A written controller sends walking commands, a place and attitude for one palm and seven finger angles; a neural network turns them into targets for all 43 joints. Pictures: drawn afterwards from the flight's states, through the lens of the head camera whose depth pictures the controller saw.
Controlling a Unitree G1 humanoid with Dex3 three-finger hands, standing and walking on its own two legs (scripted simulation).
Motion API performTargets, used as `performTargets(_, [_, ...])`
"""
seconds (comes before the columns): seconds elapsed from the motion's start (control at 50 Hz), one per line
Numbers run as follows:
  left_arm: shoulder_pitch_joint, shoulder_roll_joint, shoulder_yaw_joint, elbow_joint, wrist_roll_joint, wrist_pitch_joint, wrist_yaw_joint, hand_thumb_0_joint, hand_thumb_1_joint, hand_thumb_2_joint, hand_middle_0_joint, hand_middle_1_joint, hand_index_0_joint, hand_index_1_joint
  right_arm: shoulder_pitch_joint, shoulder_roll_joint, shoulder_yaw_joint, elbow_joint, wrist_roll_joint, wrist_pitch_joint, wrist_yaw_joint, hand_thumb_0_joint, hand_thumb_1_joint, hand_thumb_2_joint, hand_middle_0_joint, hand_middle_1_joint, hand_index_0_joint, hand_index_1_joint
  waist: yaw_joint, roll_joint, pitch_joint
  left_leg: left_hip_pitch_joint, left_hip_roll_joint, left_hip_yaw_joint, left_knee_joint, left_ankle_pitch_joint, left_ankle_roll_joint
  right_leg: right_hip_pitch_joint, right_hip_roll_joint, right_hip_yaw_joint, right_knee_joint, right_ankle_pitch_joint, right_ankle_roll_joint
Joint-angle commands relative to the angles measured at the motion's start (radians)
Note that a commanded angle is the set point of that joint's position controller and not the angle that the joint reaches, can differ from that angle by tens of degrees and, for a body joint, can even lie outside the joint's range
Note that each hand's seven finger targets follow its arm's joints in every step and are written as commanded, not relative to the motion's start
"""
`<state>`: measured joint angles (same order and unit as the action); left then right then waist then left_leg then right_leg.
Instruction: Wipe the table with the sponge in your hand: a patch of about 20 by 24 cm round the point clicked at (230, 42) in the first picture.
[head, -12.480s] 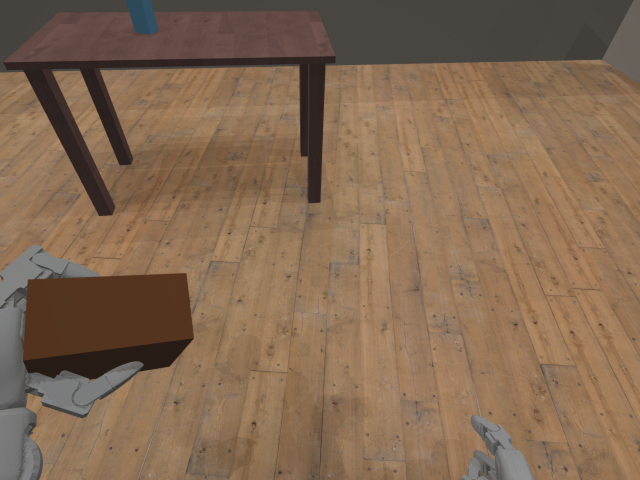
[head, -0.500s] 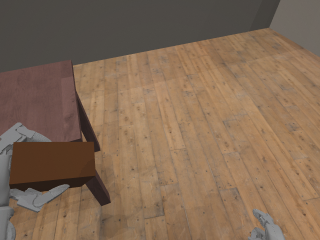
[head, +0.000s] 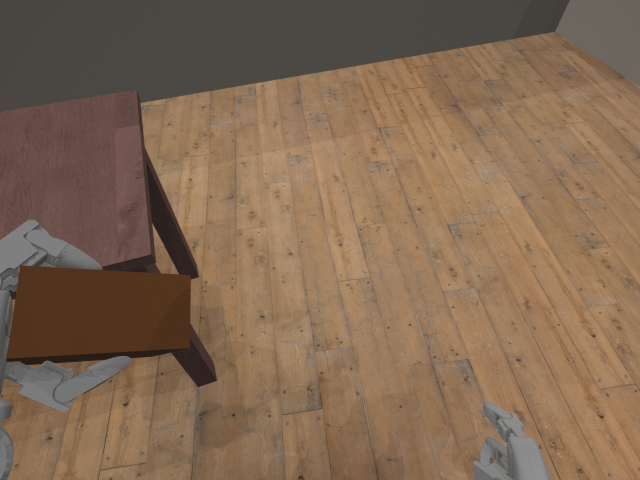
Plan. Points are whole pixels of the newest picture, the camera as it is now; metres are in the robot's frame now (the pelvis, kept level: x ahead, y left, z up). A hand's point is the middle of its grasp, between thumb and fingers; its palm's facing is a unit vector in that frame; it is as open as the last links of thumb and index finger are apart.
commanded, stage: come to a stop and stand still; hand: left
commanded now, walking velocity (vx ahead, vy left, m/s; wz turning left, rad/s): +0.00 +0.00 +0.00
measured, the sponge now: (124, 320) +0.23 +0.20 +0.15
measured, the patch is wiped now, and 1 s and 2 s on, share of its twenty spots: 0.00 0.00 0.00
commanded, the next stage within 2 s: look again from close up in 0.74 s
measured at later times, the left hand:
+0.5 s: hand out of the picture +0.25 +0.31 +0.18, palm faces +0.41 -0.85 -0.32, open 10.6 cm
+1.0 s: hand out of the picture +0.23 +0.31 +0.16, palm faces +0.40 -0.86 -0.32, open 10.6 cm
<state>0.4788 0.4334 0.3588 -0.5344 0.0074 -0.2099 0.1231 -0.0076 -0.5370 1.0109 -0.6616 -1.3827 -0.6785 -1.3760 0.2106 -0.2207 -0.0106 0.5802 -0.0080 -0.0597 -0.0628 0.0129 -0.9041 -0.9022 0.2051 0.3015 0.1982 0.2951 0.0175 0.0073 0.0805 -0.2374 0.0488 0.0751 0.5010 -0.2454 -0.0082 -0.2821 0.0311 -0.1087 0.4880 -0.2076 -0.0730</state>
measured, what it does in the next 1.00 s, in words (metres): shifts its weight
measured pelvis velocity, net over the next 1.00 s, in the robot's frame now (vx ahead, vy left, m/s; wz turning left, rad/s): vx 0.00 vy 0.06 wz -0.03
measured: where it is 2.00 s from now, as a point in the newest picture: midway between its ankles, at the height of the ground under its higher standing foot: outside the picture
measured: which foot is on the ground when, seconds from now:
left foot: down 0.00-1.00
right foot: down 0.00-1.00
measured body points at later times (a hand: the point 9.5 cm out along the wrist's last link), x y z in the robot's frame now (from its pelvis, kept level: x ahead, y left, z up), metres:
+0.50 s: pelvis +0.01 +0.06 +0.00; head +0.04 +0.09 +0.45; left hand +0.22 +0.36 +0.19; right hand +0.19 -0.15 -0.06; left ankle +0.00 +0.13 -0.74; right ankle +0.04 -0.07 -0.73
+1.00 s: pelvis +0.00 +0.06 +0.01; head +0.01 +0.09 +0.45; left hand +0.20 +0.35 +0.18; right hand +0.17 -0.16 -0.06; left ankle +0.00 +0.13 -0.74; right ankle +0.04 -0.07 -0.74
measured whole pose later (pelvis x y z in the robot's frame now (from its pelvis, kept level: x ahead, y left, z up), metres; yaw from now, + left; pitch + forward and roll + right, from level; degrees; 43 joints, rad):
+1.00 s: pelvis +0.00 +0.06 +0.01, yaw -2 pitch -2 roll -1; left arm 0.39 0.34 0.34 -0.43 -0.03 -0.19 0.13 -0.01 -0.54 1.01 -0.66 -1.38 -0.68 -1.38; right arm 0.24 -0.19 0.03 0.56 -0.01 -0.09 -0.03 0.01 -0.90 -0.90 0.21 0.30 0.20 0.30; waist 0.03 -0.03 0.04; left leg -0.17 -0.01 0.13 0.45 -0.26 0.07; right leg -0.21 -0.02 -0.05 0.39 -0.15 0.02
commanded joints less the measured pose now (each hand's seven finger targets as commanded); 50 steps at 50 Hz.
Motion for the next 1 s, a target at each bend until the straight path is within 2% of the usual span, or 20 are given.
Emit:
performTargets(0.0, [-0.374,0.199,0.24,0.24,-0.032,-0.067,-0.031,0.0,0.1,1.3,-1.2,-1.6,-1.2,-1.6,-0.014,-0.084,-0.052,-0.131,0.034,-0.129,0.012,0.0,-0.9,-0.9,0.2,0.3,0.2,0.3,0.028,0.075,-0.271,0.116,-0.007,-0.019,-0.103,0.123,0.02,0.08,-0.165,0.316,-0.05,0.181,0.004])
performTargets(0.02, [-0.331,0.159,0.155,0.152,-0.041,-0.098,-0.036,0.0,0.1,1.3,-1.2,-1.6,-1.2,-1.6,-0.036,-0.085,-0.042,-0.154,0.028,-0.134,0.017,0.0,-0.9,-0.9,0.2,0.3,0.2,0.3,0.023,0.172,-0.233,0.083,0.013,0.003,-0.065,0.062,0.02,0.085,-0.151,0.265,-0.075,0.124,0.044])
performTargets(0.04, [-0.25,0.106,0.096,0.082,-0.053,-0.101,-0.031,0.0,0.1,1.3,-1.2,-1.6,-1.2,-1.6,-0.045,-0.091,-0.032,-0.159,0.03,-0.133,0.036,0.0,-0.9,-0.9,0.2,0.3,0.2,0.3,0.02,0.185,-0.21,0.041,0.017,-0.021,-0.086,0.015,0.034,0.131,-0.14,0.233,-0.072,0.076,0.054])
performTargets(0.06, [-0.214,0.061,0.047,0.006,-0.052,-0.101,-0.024,0.0,0.1,1.3,-1.2,-1.6,-1.2,-1.6,-0.066,-0.094,-0.03,-0.17,0.037,-0.139,0.052,0.0,-0.9,-0.9,0.2,0.3,0.2,0.3,0.029,0.123,-0.178,-0.007,0.021,-0.025,-0.092,-0.018,0.042,0.151,-0.131,0.221,-0.081,0.033,0.07])
performTargets(0.08, [-0.167,0.045,0.023,-0.036,-0.049,-0.096,-0.018,0.0,0.1,1.3,-1.2,-1.6,-1.2,-1.6,-0.066,-0.096,-0.032,-0.174,0.04,-0.146,0.063,0.0,-0.9,-0.9,0.2,0.3,0.2,0.3,0.031,0.033,-0.173,-0.029,0.023,-0.036,-0.089,-0.02,0.046,0.169,-0.124,0.212,-0.094,0.008,0.074])
performTargets(0.1, [-0.137,0.045,0.019,-0.061,-0.049,-0.088,-0.014,0.0,0.1,1.3,-1.2,-1.6,-1.2,-1.6,-0.075,-0.094,-0.031,-0.185,0.041,-0.151,0.071,0.0,-0.9,-0.9,0.2,0.3,0.2,0.3,0.032,-0.016,-0.163,-0.025,0.023,-0.039,-0.094,-0.014,0.042,0.162,-0.118,0.205,-0.108,-0.001,0.071])
performTargets(0.14, [-0.118,0.088,0.062,-0.099,-0.046,-0.079,-0.001,0.0,0.1,1.3,-1.2,-1.6,-1.2,-1.6,-0.064,-0.104,-0.03,-0.191,0.033,-0.157,0.068,0.0,-0.9,-0.9,0.2,0.3,0.2,0.3,0.027,-0.086,-0.158,-0.026,0.02,-0.048,-0.1,-0.004,0.033,0.148,-0.105,0.19,-0.126,-0.021,0.058])
performTargets(0.18, [-0.142,0.123,0.114,-0.134,-0.046,-0.079,0.008,0.0,0.1,1.3,-1.2,-1.6,-1.2,-1.6,-0.065,-0.108,-0.026,-0.195,0.023,-0.159,0.058,0.0,-0.9,-0.9,0.2,0.3,0.2,0.3,0.018,-0.052,-0.15,-0.015,0.019,-0.055,-0.118,-0.003,0.03,0.117,-0.098,0.19,-0.134,-0.024,0.051])
performTargets(0.2, [-0.183,0.19,0.179,-0.169,-0.044,-0.084,0.016,0.0,0.1,1.3,-1.2,-1.6,-1.2,-1.6,-0.074,-0.113,-0.022,-0.194,0.016,-0.155,0.051,0.0,-0.9,-0.9,0.2,0.3,0.2,0.3,0.016,0.018,-0.142,-0.021,0.023,-0.067,-0.148,0.003,0.026,0.119,-0.087,0.176,-0.116,-0.021,0.05])
performTargets(0.24, [-0.193,0.158,0.175,-0.16,-0.046,-0.091,0.016,0.0,0.1,1.3,-1.2,-1.6,-1.2,-1.6,-0.079,-0.096,-0.012,-0.204,0.013,-0.155,0.042,0.0,-0.9,-0.9,0.2,0.3,0.2,0.3,0.016,0.095,-0.16,-0.026,0.043,-0.071,-0.167,0.049,0.032,0.158,-0.072,0.135,-0.058,0.066,0.05])
performTargets(0.28, [-0.219,0.158,0.178,-0.174,-0.05,-0.094,0.016,0.0,0.1,1.3,-1.2,-1.6,-1.2,-1.6,-0.074,-0.09,-0.009,-0.202,0.01,-0.155,0.038,0.0,-0.9,-0.9,0.2,0.3,0.2,0.3,0.015,0.137,-0.188,-0.006,0.05,-0.065,-0.151,0.129,0.029,0.187,-0.07,0.122,-0.036,0.154,0.05])
performTargets(0.34, [-0.223,0.129,0.147,-0.19,-0.05,-0.092,0.01,0.0,0.1,1.3,-1.2,-1.6,-1.2,-1.6,-0.066,-0.087,-0.008,-0.197,0.007,-0.158,0.04,0.0,-0.9,-0.9,0.2,0.3,0.2,0.3,0.008,0.118,-0.23,0.064,0.047,-0.05,-0.108,0.302,0.006,0.194,-0.064,0.103,-0.03,0.276,0.05])
performTargets(0.4, [-0.193,0.063,0.079,-0.159,-0.048,-0.077,0.001,0.0,0.1,1.3,-1.2,-1.6,-1.2,-1.6,-0.065,-0.088,-0.007,-0.186,0.006,-0.158,0.048,0.0,-0.9,-0.9,0.2,0.3,0.2,0.3,0.003,0.093,-0.224,0.088,0.048,-0.045,-0.106,0.355,-0.013,0.177,-0.055,0.096,-0.038,0.296,0.055])
performTargets(0.44, [-0.187,0.047,0.059,-0.134,-0.043,-0.065,-0.001,0.0,0.1,1.3,-1.2,-1.6,-1.2,-1.6,-0.056,-0.094,-0.008,-0.177,0.006,-0.145,0.051,0.0,-0.9,-0.9,0.2,0.3,0.2,0.3,0.0,0.075,-0.206,0.065,0.058,-0.054,-0.122,0.37,-0.024,0.177,-0.045,0.083,-0.033,0.273,0.06])
performTargets(0.62, [-0.235,0.086,0.087,-0.178,-0.041,-0.052,0.005,0.0,0.1,1.3,-1.2,-1.6,-1.2,-1.6,-0.083,-0.086,-0.002,-0.2,0.001,-0.105,0.038,0.0,-0.9,-0.9,0.2,0.3,0.2,0.3,0.007,0.13,-0.181,0.039,0.064,-0.065,-0.17,0.324,-0.058,0.171,-0.032,0.068,-0.027,0.178,0.062])
performTargets(0.7, [-0.209,0.094,0.097,-0.181,-0.044,-0.051,0.011,0.0,0.1,1.3,-1.2,-1.6,-1.2,-1.6,-0.09,-0.088,-0.002,-0.208,-0.001,-0.103,0.035,0.0,-0.9,-0.9,0.2,0.3,0.2,0.3,0.01,0.115,-0.186,0.035,0.051,-0.052,-0.165,0.298,-0.061,0.193,-0.033,0.073,-0.05,0.205,0.061])
performTargets(0.74, [-0.203,0.074,0.082,-0.177,-0.042,-0.053,0.012,0.0,0.1,1.3,-1.2,-1.6,-1.2,-1.6,-0.08,-0.091,-0.006,-0.204,0.0,-0.1,0.034,0.0,-0.9,-0.9,0.2,0.3,0.2,0.3,0.006,0.092,-0.195,0.027,0.047,-0.052,-0.156,0.283,-0.056,0.213,-0.037,0.079,-0.057,0.228,0.059])
performTargets(0.82, [-0.19,0.062,0.069,-0.154,-0.04,-0.051,0.016,0.0,0.1,1.3,-1.2,-1.6,-1.2,-1.6,-0.079,-0.093,-0.008,-0.199,0.0,-0.096,0.028,0.0,-0.9,-0.9,0.2,0.3,0.2,0.3,0.006,0.1,-0.183,0.004,0.04,-0.053,-0.174,0.202,-0.052,0.217,-0.042,0.085,-0.071,0.208,0.061])
performTargets(0.88, [-0.183,0.055,0.062,-0.113,-0.04,-0.046,0.018,0.0,0.1,1.3,-1.2,-1.6,-1.2,-1.6,-0.076,-0.097,-0.009,-0.196,0.002,-0.093,0.025,0.0,-0.9,-0.9,0.2,0.3,0.2,0.3,0.007,0.061,-0.162,-0.037,0.036,-0.052,-0.192,0.085,-0.027,0.227,-0.047,0.101,-0.092,0.171,0.064])
performTargets(0.98, [-0.208,0.067,0.064,-0.133,-0.034,-0.052,0.022,0.0,0.1,1.3,-1.2,-1.6,-1.2,-1.6,-0.079,-0.1,-0.011,-0.194,0.001,-0.094,0.017,0.0,-0.9,-0.9,0.2,0.3,0.2,0.3,0.008,0.068,-0.149,-0.063,0.024,-0.066,-0.214,0.005,-0.013,0.23,-0.045,0.109,-0.107,0.13,0.064])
